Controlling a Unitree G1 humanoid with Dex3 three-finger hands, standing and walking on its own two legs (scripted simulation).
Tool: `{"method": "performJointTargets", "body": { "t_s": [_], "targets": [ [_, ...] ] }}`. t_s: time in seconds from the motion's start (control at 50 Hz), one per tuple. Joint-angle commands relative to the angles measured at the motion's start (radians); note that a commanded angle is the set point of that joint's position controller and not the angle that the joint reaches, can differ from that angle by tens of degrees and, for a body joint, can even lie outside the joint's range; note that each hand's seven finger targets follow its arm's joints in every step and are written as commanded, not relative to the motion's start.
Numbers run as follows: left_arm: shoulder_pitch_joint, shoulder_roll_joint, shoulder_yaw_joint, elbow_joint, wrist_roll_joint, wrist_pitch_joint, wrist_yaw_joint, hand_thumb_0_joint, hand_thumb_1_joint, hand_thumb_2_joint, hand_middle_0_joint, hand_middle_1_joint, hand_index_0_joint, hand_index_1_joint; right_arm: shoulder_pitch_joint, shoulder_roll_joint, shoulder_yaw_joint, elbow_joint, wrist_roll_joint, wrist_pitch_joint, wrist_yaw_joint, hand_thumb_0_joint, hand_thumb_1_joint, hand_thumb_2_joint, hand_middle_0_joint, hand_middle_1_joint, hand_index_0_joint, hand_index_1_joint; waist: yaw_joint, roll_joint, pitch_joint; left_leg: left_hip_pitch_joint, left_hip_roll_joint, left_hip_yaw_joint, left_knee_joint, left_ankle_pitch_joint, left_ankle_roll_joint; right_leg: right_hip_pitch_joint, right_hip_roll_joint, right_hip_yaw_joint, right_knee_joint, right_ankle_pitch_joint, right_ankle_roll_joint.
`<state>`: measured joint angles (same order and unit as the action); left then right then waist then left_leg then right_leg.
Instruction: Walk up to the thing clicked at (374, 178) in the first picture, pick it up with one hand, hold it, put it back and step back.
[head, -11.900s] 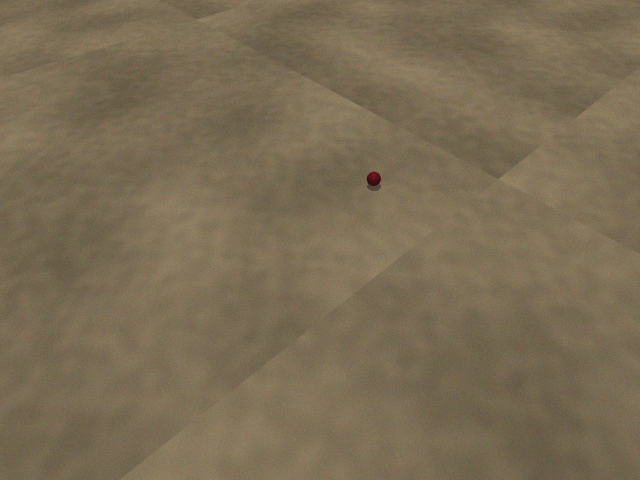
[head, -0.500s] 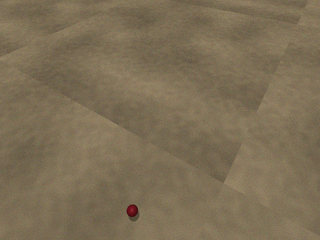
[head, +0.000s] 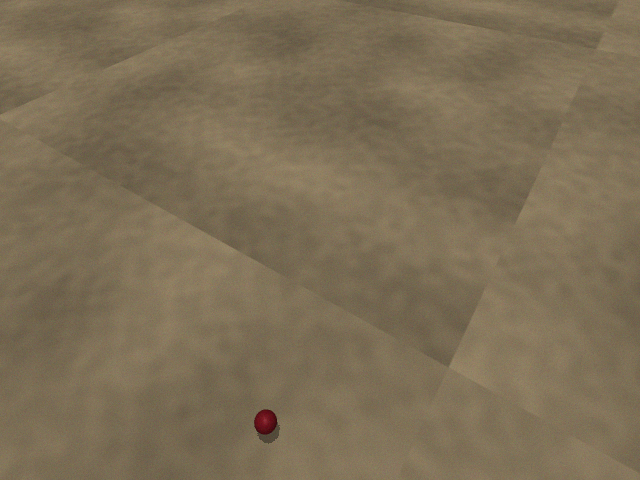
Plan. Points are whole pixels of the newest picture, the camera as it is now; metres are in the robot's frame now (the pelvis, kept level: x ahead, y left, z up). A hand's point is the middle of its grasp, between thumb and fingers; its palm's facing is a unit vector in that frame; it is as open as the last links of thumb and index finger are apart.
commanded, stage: stand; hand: left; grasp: from above
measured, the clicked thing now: (265, 421) +0.43 +0.21 -0.75
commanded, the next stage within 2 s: rise first in 0.40 s
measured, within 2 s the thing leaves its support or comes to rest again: neither
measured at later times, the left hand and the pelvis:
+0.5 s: hand out of the picture +0.07 +0.25 -0.16, palm faces -0.04 -0.94 -0.34, open 7.4 cm; pelvis +0.00 +0.00 +0.00, yaw +0 degrees
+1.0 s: hand out of the picture +0.13 +0.26 -0.21, palm faces -0.08 -0.91 -0.40, open 13.1 cm; pelvis -0.02 +0.00 -0.06, yaw -1 degrees
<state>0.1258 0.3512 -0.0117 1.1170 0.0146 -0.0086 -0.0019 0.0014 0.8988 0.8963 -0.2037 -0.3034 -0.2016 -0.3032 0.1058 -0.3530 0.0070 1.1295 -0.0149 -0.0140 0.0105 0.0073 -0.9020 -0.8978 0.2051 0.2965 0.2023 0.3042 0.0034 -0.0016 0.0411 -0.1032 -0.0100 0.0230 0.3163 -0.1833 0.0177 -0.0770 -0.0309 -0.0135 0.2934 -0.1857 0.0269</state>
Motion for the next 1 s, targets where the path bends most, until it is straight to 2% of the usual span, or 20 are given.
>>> {"method": "performJointTargets", "body": {
  "t_s": [0.0, 0.06, 0.46, 0.48, 0.5, 0.52, 0.54, 0.56, 0.58, 0.6, 0.62, 0.66, 0.68, 0.72, 0.76, 0.8, 0.84, 0.88, 0.92, 0.98],
  "targets": [
    [-0.028, 0.211, 0.044, -0.056, 0.0, -0.023, 0.013, 0.0, 0.899, 0.9, -0.2, -0.3, -0.2, -0.3, -0.043, -0.212, -0.046, -0.061, 0.006, -0.019, -0.019, 0.0, -0.9, -0.9, 0.2, 0.3, 0.2, 0.3, -0.002, -0.005, -0.074, 0.029, 0.146, -0.112, -0.045, 0.196, 0.01, -0.003, -0.114, 0.075, -0.029, 0.155, -0.038],
    [-0.028, 0.21, 0.043, -0.057, -0.001, -0.024, 0.014, 0.0, 0.899, 0.9, -0.2, -0.3, -0.2, -0.3, -0.04, -0.211, -0.045, -0.061, 0.006, -0.02, -0.018, 0.0, -0.9, -0.9, 0.2, 0.3, 0.2, 0.3, -0.003, 0.001, -0.074, 0.026, 0.144, -0.111, -0.041, 0.218, 0.011, 0.005, -0.115, 0.075, -0.03, 0.185, -0.037],
    [-0.017, 0.21, 0.045, -0.061, 0.0, -0.022, 0.013, 0.0, 0.899, 0.9, -0.2, -0.3, -0.2, -0.3, -0.034, -0.213, -0.047, -0.063, 0.006, -0.021, -0.019, 0.0, -0.9, -0.9, 0.2, 0.3, 0.2, 0.3, -0.002, 0.004, -0.065, 0.022, 0.144, -0.113, -0.047, 0.2, 0.012, 0.004, -0.113, 0.074, -0.031, 0.159, -0.038],
    [-0.023, 0.213, 0.048, -0.062, 0.0, -0.021, 0.013, 0.0, 0.819, 0.98, -0.207, -0.339, -0.169, -0.377, -0.025, -0.213, -0.046, -0.062, 0.006, -0.022, -0.02, 0.0, -0.88, -0.896, 0.198, 0.3, 0.198, 0.3, -0.004, 0.004, -0.072, 0.023, 0.145, -0.112, -0.049, 0.217, 0.011, 0.013, -0.114, 0.074, -0.024, 0.168, -0.039],
    [-0.374, 0.058, 0.051, -0.413, -0.058, -0.117, 0.032, 0.0, 0.739, 0.964, -0.192, -0.419, -0.149, -0.457, -0.012, -0.054, 0.004, -0.346, 0.081, -0.068, -0.039, 0.0, -0.949, -0.911, 0.199, 0.3, 0.2, 0.3, -0.124, 0.044, 0.026, -0.104, 0.019, 0.003, 0.013, 0.033, -0.009, -0.26, 0.036, -0.008, 0.057, 0.077, -0.041],
    [-0.517, 0.102, 0.069, -0.355, -0.057, -0.116, 0.039, 0.0, 0.659, 0.937, -0.201, -0.499, -0.164, -0.537, 0.035, -0.08, -0.004, -0.293, 0.078, -0.065, -0.049, 0.0, -0.923, -0.904, 0.199, 0.3, 0.2, 0.3, -0.098, 0.003, -0.016, -0.096, 0.015, -0.001, 0.037, -0.009, -0.008, -0.22, 0.032, -0.018, 0.062, 0.034, -0.039],
    [-0.319, 0.155, 0.107, -0.165, -0.039, -0.074, 0.04, 0.0, 0.579, 0.935, -0.189, -0.579, -0.159, -0.617, 0.089, -0.106, -0.021, -0.296, 0.084, -0.054, -0.06, 0.0, -0.895, -0.9, 0.199, 0.3, 0.2, 0.3, -0.072, -0.036, -0.001, -0.139, 0.022, -0.002, 0.052, -0.018, -0.007, -0.216, 0.041, -0.03, 0.073, 0.006, -0.042],
    [-0.271, 0.176, 0.123, -0.094, -0.021, -0.051, 0.028, 0.0, 0.499, 0.936, -0.177, -0.659, -0.157, -0.69, 0.103, -0.105, -0.032, -0.311, 0.077, -0.049, -0.06, 0.0, -0.892, -0.898, 0.199, 0.3, 0.2, 0.3, -0.062, -0.041, -0.036, -0.179, 0.012, -0.003, 0.1, -0.021, -0.006, -0.239, 0.04, -0.03, 0.102, -0.011, -0.046],
    [-0.338, 0.227, 0.151, -0.105, -0.001, -0.049, 0.016, 0.0, 0.419, 0.939, -0.156, -0.739, -0.149, -0.762, 0.111, -0.107, -0.04, -0.339, 0.072, -0.052, -0.061, 0.0, -0.888, -0.898, 0.199, 0.3, 0.2, 0.3, -0.05, -0.033, -0.075, -0.2, 0.015, -0.009, 0.135, -0.014, -0.005, -0.26, 0.041, -0.031, 0.143, -0.008, -0.05],
    [-0.329, 0.252, 0.183, -0.087, 0.029, -0.056, 0.006, 0.0, 0.339, 0.951, -0.138, -0.819, -0.137, -0.829, 0.125, -0.111, -0.062, -0.356, 0.053, -0.057, -0.062, 0.0, -0.887, -0.899, 0.199, 0.3, 0.2, 0.3, -0.035, -0.027, -0.163, -0.208, 0.016, -0.009, 0.188, 0.012, -0.007, -0.273, 0.037, -0.024, 0.195, 0.02, -0.049],
    [-0.228, 0.268, 0.214, -0.049, 0.055, -0.048, -0.001, 0.0, 0.259, 0.955, -0.108, -0.899, -0.12, -0.896, 0.159, -0.108, -0.078, -0.363, 0.042, -0.061, -0.059, 0.0, -0.869, -0.893, 0.2, 0.3, 0.2, 0.3, -0.017, 0.017, -0.232, -0.228, 0.006, -0.009, 0.229, 0.055, -0.012, -0.267, 0.032, -0.02, 0.234, 0.054, -0.053],
    [-0.08, 0.211, 0.216, -0.091, 0.085, -0.025, -0.02, 0.0, 0.1, 0.941, -0.108, -0.978, -0.131, -0.954, 0.171, -0.097, -0.092, -0.424, 0.034, -0.066, -0.045, 0.0, -0.889, -0.899, 0.2, 0.3, 0.2, 0.3, 0.031, 0.074, -0.301, -0.24, 0.004, -0.009, 0.258, 0.105, -0.027, -0.26, 0.036, -0.021, 0.287, 0.072, -0.063],
    [-0.06, 0.186, 0.207, -0.107, 0.092, -0.007, -0.021, 0.0, 0.02, 0.951, -0.112, -0.984, -0.128, -0.968, 0.164, -0.091, -0.093, -0.448, 0.035, -0.066, -0.044, 0.0, -0.883, -0.898, 0.2, 0.3, 0.2, 0.3, 0.028, 0.091, -0.283, -0.257, 0.006, -0.005, 0.261, 0.116, -0.032, -0.267, 0.039, -0.021, 0.291, 0.069, -0.063],
    [-0.103, 0.197, 0.207, -0.209, 0.106, 0.032, -0.015, 0.0, -0.136, 0.97, -0.096, -1.002, -0.105, -0.993, 0.142, -0.087, -0.095, -0.496, 0.04, -0.069, -0.042, 0.0, -0.872, -0.895, 0.2, 0.3, 0.2, 0.3, 0.014, 0.083, -0.293, -0.263, 0.01, -0.019, 0.259, 0.14, -0.032, -0.267, 0.046, -0.029, 0.291, 0.079, -0.064],
    [-0.08, 0.181, 0.205, -0.203, 0.126, 0.08, -0.011, 0.0, -0.296, 0.987, -0.091, -1.003, -0.089, -1.006, 0.123, -0.075, -0.089, -0.535, 0.043, -0.069, -0.038, 0.0, -0.876, -0.895, 0.2, 0.3, 0.2, 0.3, 0.003, 0.031, -0.242, -0.328, 0.008, -0.022, 0.291, 0.075, -0.02, -0.312, 0.048, -0.03, 0.302, 0.03, -0.057],
    [-0.117, 0.197, 0.212, -0.268, 0.138, 0.101, -0.003, 0.0, -0.44, 1.013, -0.075, -1.027, -0.064, -1.039, 0.108, -0.067, -0.086, -0.566, 0.042, -0.078, -0.036, 0.0, -0.877, -0.896, 0.2, 0.3, 0.2, 0.3, -0.002, 0.008, -0.247, -0.376, 0.01, -0.021, 0.338, 0.026, -0.014, -0.367, 0.049, -0.031, 0.339, -0.016, -0.054],
    [-0.1, 0.175, 0.211, -0.299, 0.147, 0.108, 0.001, 0.0, -0.49, 1.018, -0.069, -1.052, -0.059, -1.063, 0.123, -0.063, -0.087, -0.584, 0.04, -0.092, -0.034, 0.0, -0.879, -0.897, 0.2, 0.3, 0.2, 0.3, -0.01, 0.025, -0.235, -0.424, 0.014, -0.022, 0.382, -0.028, -0.014, -0.439, 0.051, -0.031, 0.389, -0.069, -0.056],
    [-0.087, 0.173, 0.226, -0.354, 0.15, 0.103, 0.003, 0.0, -0.511, 1.025, -0.069, -1.054, -0.054, -1.07, 0.139, -0.059, -0.092, -0.598, 0.036, -0.106, -0.033, 0.0, -0.864, -0.893, 0.2, 0.3, 0.2, 0.3, -0.016, 0.028, -0.272, -0.453, 0.021, -0.03, 0.435, -0.015, -0.015, -0.484, 0.055, -0.034, 0.454, -0.061, -0.056],
    [-0.075, 0.209, 0.245, -0.441, 0.166, 0.095, 0.004, 0.0, -0.537, 1.006, -0.07, -1.073, -0.063, -1.08, 0.152, -0.06, -0.1, -0.617, 0.032, -0.12, -0.038, 0.0, -0.868, -0.893, 0.2, 0.3, 0.2, 0.3, -0.015, 0.053, -0.354, -0.457, 0.02, -0.024, 0.498, 0.042, -0.013, -0.504, 0.048, -0.025, 0.512, -0.005, -0.055],
    [-0.035, 0.185, 0.231, -0.52, 0.172, 0.099, -0.005, 0.0, -0.525, 1.019, -0.07, -1.08, -0.058, -1.093, 0.157, -0.052, -0.1, -0.624, 0.028, -0.135, -0.042, 0.0, -0.862, -0.893, 0.2, 0.3, 0.2, 0.3, -0.031, 0.065, -0.365, -0.482, 0.026, -0.031, 0.556, 0.075, -0.013, -0.566, 0.047, -0.022, 0.571, 0.011, -0.054]
  ]
}}
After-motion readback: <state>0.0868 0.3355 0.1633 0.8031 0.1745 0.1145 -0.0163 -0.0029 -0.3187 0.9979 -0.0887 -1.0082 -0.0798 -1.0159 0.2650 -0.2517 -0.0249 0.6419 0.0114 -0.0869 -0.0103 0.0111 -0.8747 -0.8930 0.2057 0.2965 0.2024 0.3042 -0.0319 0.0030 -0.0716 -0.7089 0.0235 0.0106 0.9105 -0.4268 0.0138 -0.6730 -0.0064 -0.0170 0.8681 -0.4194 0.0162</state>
